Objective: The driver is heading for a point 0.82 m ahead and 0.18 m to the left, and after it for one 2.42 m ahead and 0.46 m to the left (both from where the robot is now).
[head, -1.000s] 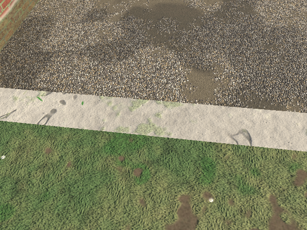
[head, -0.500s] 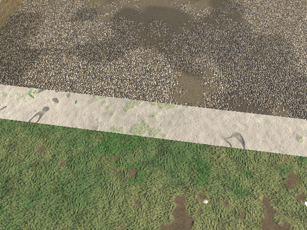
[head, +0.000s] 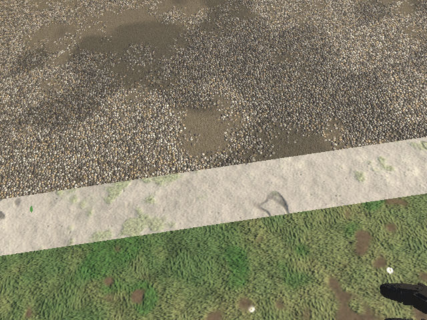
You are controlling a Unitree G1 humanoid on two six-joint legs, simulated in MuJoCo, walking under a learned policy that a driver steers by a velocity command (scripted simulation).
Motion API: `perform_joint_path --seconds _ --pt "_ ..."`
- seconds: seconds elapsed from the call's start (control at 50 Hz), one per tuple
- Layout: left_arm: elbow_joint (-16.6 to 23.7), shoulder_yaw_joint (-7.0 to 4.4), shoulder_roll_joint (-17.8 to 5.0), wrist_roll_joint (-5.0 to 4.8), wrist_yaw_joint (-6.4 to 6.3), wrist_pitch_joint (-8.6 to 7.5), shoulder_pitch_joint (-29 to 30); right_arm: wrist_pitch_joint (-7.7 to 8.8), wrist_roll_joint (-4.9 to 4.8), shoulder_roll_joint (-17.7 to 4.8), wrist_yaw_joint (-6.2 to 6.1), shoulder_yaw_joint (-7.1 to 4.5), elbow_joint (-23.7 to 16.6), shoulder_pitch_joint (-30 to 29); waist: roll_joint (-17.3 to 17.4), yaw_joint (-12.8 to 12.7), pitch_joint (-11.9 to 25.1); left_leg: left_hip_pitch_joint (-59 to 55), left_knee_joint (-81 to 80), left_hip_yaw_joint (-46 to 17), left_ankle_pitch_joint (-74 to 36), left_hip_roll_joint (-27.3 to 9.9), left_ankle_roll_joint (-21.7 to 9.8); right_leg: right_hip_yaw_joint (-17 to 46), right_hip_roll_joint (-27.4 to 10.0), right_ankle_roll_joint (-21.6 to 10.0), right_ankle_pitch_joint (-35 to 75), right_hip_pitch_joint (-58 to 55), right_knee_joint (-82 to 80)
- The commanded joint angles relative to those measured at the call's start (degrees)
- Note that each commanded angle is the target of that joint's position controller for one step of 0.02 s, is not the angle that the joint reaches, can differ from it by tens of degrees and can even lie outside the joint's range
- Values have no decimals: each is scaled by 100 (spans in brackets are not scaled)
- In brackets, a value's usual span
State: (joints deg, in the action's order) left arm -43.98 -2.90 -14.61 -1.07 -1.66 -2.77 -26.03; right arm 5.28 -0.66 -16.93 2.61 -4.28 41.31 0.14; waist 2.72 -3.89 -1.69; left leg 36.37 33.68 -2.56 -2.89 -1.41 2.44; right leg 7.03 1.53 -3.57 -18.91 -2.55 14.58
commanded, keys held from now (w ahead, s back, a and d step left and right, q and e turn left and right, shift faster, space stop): w+q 1.00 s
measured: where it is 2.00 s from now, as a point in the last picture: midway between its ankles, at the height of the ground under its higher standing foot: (184, 240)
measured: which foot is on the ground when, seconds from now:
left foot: up 0.00-0.12, down 0.14-0.58, up 0.60-1.00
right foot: down 0.00-0.16, up 0.18-0.56, down 0.58-1.00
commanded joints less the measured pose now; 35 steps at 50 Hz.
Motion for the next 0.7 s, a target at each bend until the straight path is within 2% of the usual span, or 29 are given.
perform_joint_path --seconds 0.02,0.06,0.08,0.1,0.12,0.14,0.16,0.18,0.2,0.22,0.24,0.26,0.28,0.3,0.34,0.38,0.42,0.46,0.5,0.54,0.56,0.58,0.6,0.62,0.64,0.66,0.68,0.7 --pt "170 -300 -1051 -27 -46 -57 -168 172 -37 -280 95 14 -604 -996 -1022 -136 -463 -139 -456 231 -311 116 -111 617 -1283 -678 1681 436 -396" --pt "125 -317 -1080 -3 -41 -33 -114 184 -60 -417 119 -21 -559 -819 -1153 -28 -440 -252 -549 310 6 104 -324 519 -1440 -581 2401 51 -190" --pt "132 -329 -1121 15 -37 -18 -58 179 -53 -527 106 -64 -511 -621 -1223 79 -283 -493 -550 437 296 209 -463 414 -1433 -514 3413 -163 126" --pt "133 -342 -1170 33 -36 8 -28 162 -35 -666 67 -128 -418 -242 -1300 269 59 -998 -507 628 556 400 -626 280 -1366 -446 4720 -335 675" --pt "134 -313 -1142 55 -33 46 36 133 -16 -849 14 -220 -211 548 -1233 689 607 -2034 -572 792 521 563 -848 14 -1136 -311 5730 -241 1703" --pt "186 -235 -1003 126 -43 60 31 100 27 -1001 -20 -250 -17 1586 -973 1132 1390 -3854 -240 45 496 -58 -1207 -2 -1004 -167 4935 824 3150" --pt "298 -56 -327 143 14 -13 -735 90 89 -1572 -5 -380 151 2332 899 780 2405 -6029 -554 -3083 1615 -1645 -2350 -181 68 329 1195 3083 5712" --pt "278 -47 -598 66 51 -154 -540 108 -68 -1099 67 -257 272 2339 1251 874 2528 -6213 -1736 -4755 2577 -1820 -2462 260 304 343 -1123 3951 6409" --pt "483 -141 -979 -104 99 -256 270 92 -115 -863 29 -190 206 1821 791 910 1365 -5383 -1807 -3897 2813 -1669 -2136 246 -79 266 -830 4512 6620" --pt "606 -104 -1013 -94 121 -365 810 50 -57 -752 -20 -146 95 1497 90 850 869 -4455 -1891 -3150 2415 -1425 -1929 120 -342 181 -389 4374 6306" --pt "674 -114 -959 22 122 -430 1103 26 0 -675 -39 -112 52 1267 -268 674 445 -3642 -1993 -2636 1765 -1190 -1853 3 -517 181 -135 4224 5834" --pt "691 -141 -937 105 119 -434 1091 31 69 -591 -65 -67 12 1181 -216 481 338 -3175 -2121 -2306 1324 -984 -1811 4 -673 193 72 3919 5461" --pt "695 -131 -858 141 126 -412 1001 19 76 -554 -88 -51 -7 1140 -37 356 312 -2901 -2234 -2159 1093 -859 -1843 -33 -715 245 140 3731 5204" --pt "707 -108 -766 170 126 -386 920 17 34 -553 -119 -54 -8 1153 85 283 292 -2715 -2324 -2007 904 -803 -1905 -94 -746 324 135 3657 4922" --pt "806 -56 -627 219 105 -322 1116 25 -19 -640 -159 -78 11 1243 112 277 147 -2261 -2430 -1626 484 -729 -1955 -280 -734 499 242 3605 4280" --pt "956 -4 -511 221 92 -315 1582 3 -57 -766 -212 -128 29 1373 86 415 3 -1947 -2421 -1286 324 -524 -1795 -381 -655 616 1010 3467 3423" --pt "1031 20 -445 186 113 -323 1983 -48 -81 -793 -244 -136 61 1585 99 602 55 -1775 -2211 -1051 224 -327 -1596 -413 -460 677 1902 3068 2572" --pt "1116 16 -476 144 158 -363 2297 -134 -124 -842 -298 -145 156 1925 92 754 88 -1750 -1941 -1152 346 -339 -1539 -433 -256 711 2462 2733 2095" --pt "1182 -46 -567 109 191 -383 2409 -228 -164 -777 -332 -121 187 2135 141 765 211 -2057 -1497 -1469 598 -412 -1447 -338 -144 663 2359 2578 1767" --pt "1202 -143 -722 68 219 -402 2278 -280 -127 -801 -349 -129 129 2118 247 595 287 -2245 -1059 -1896 929 -517 -1348 -315 -96 531 1729 2261 1559" --pt "1126 -194 -759 50 220 -416 1948 -294 -116 -740 -352 -109 81 2017 294 361 371 -2200 -756 -1967 1028 -433 -1253 -368 -90 405 1597 1810 1341" --pt "1039 -277 -914 90 193 -435 1403 -277 -90 -545 -343 -41 37 1990 240 55 664 -1988 7 -1789 1024 -162 -1044 -245 -328 196 1533 991 1210" --pt "1013 -375 -1303 225 117 -443 549 -311 14 -34 -383 134 -150 2112 -659 -211 1555 -1376 2020 -1151 2042 254 -756 966 -1644 -268 1909 -385 1248" --pt "823 -435 -1688 222 175 -342 281 -272 -121 120 -386 191 -316 3087 -2494 276 2299 160 3577 -762 4016 782 -507 3535 -2860 -1248 975 -1485 765" --pt "895 -321 -1087 91 184 -300 507 -290 -186 -537 -415 23 -214 2864 -1592 157 1716 855 4277 -775 3631 271 -398 3702 -2717 -1176 -430 -1061 491" --pt "892 -214 -743 62 162 -256 669 -358 -181 -729 -447 -61 -313 2192 -957 -14 956 1087 4476 -622 3129 79 -345 2775 -2421 -939 -698 -432 458" --pt "891 -159 -642 131 155 -216 937 -422 -120 -650 -479 -68 -395 1924 -630 71 575 962 4407 -491 2734 -68 -294 2069 -2118 -789 -295 225 364" --pt "856 -119 -525 173 136 -193 1138 -461 -78 -601 -479 -103 -489 1800 -777 187 264 887 4154 -511 2420 -195 -265 1512 -1845 -713 61 698 251"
